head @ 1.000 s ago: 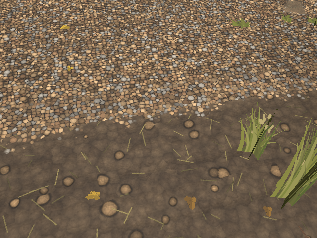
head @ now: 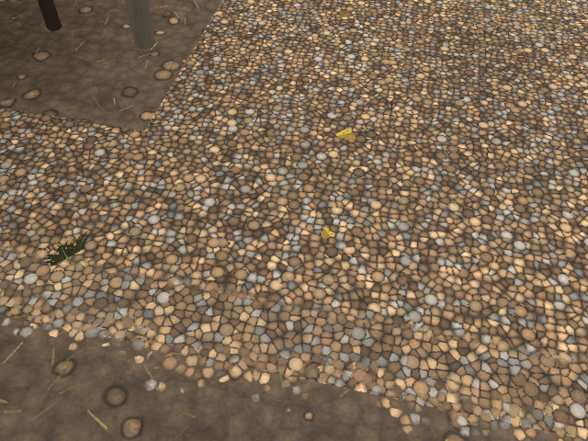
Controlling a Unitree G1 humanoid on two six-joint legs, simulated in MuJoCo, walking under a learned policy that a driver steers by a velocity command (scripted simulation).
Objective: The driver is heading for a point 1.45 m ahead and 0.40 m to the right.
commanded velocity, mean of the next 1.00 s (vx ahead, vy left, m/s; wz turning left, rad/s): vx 0.50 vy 0.00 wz -0.42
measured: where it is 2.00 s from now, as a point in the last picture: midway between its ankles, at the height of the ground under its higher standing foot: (420, 238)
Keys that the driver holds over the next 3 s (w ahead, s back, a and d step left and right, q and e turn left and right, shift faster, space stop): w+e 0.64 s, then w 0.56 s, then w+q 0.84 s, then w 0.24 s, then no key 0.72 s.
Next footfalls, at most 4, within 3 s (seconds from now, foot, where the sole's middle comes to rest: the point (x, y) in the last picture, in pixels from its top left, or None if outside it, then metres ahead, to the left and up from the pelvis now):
0.28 right None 0.31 -0.15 -0.78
0.74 left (307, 384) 0.63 -0.04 -0.78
1.24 right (444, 340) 0.74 -0.38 -0.78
1.78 left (377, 230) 1.10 -0.26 -0.78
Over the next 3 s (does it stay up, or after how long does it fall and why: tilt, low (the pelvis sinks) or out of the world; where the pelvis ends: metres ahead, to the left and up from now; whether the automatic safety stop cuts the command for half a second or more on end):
stays up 1.38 -0.36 -0.01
